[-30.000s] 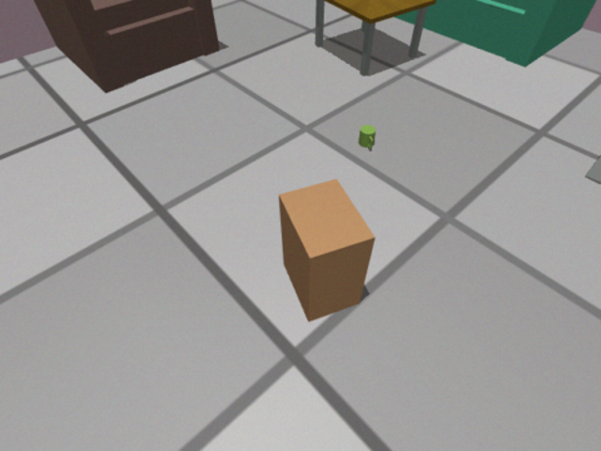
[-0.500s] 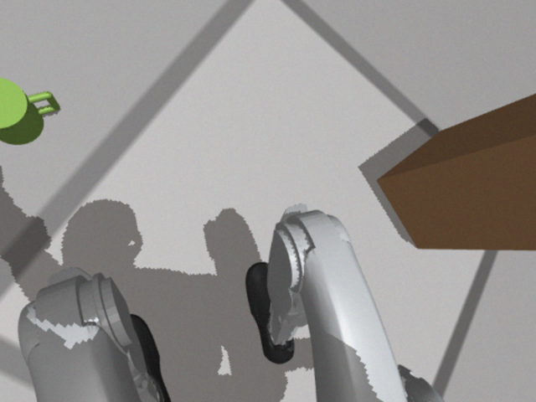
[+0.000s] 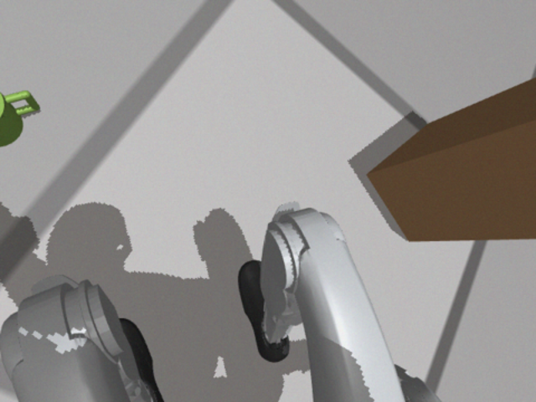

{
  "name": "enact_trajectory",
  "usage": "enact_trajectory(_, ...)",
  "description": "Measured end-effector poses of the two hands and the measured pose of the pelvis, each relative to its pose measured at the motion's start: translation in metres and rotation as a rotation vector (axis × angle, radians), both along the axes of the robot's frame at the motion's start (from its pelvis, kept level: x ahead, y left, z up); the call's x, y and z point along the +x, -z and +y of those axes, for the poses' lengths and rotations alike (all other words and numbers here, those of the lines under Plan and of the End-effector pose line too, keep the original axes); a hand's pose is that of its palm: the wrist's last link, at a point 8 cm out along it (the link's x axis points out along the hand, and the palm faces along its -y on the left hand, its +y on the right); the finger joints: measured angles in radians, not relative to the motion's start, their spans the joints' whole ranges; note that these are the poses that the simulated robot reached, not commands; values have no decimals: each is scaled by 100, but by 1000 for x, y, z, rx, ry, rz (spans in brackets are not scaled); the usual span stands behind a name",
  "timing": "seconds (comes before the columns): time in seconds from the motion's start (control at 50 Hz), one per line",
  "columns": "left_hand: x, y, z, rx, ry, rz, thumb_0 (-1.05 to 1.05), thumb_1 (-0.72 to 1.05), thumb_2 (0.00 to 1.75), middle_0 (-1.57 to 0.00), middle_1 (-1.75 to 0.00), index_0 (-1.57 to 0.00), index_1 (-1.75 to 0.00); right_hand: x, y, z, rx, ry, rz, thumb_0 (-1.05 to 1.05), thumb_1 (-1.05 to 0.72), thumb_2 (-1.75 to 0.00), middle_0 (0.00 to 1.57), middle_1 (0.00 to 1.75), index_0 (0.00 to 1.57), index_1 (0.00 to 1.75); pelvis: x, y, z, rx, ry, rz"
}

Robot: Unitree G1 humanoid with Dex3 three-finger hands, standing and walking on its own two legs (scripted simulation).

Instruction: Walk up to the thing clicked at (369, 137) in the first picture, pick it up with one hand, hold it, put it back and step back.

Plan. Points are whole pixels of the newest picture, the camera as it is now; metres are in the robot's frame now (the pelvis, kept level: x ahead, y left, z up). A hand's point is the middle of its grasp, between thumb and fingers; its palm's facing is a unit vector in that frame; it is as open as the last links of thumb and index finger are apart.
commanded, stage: rise first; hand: left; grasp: from above
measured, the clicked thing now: out of the picture +0.58 +0.27 -0.29
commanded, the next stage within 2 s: none
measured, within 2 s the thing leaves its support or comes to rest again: neither
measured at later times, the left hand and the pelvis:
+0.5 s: hand out of the picture +0.52 +0.32 -0.16, palm faces -0.46 -0.06 -0.89, open 13.9 cm; pelvis +0.00 +0.00 +0.00, yaw +0 degrees
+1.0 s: hand out of the picture +0.53 +0.32 -0.15, palm faces -0.46 -0.06 -0.89, open 13.9 cm; pelvis +0.00 +0.00 +0.00, yaw +0 degrees
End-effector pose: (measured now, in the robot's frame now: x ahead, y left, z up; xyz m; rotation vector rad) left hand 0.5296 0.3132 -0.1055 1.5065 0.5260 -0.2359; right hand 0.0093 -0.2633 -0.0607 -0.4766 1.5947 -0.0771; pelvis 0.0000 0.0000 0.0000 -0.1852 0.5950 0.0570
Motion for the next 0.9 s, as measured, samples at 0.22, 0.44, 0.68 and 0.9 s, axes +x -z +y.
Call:
enact_trajectory(0.22,-1,2,3,9,-12,1,1,-48,96,-10,-104,-11,-103,1,5,1,15,-9,-1,0,-91,-90,20,30,21,30,0,3,-1,2,-1,-4)
enact_trajectory(0.44,0,-3,2,5,1,-5,1,-48,96,-11,-103,-12,-102,8,6,-1,15,-23,-17,0,-91,-90,20,30,21,30,0,3,-2,0,-1,-6)
enact_trajectory(0.68,-1,-9,6,11,-10,0,1,-49,98,-10,-103,-11,-103,11,2,-3,6,-30,-29,0,-90,-90,20,30,21,30,-1,0,-1,1,-3,-5)
enact_trajectory(0.9,1,-8,5,8,-3,0,1,-50,98,-10,-103,-11,-102,4,0,-2,-2,-25,-11,0,-90,-90,20,30,21,30,-2,0,-1,-3,-2,-7)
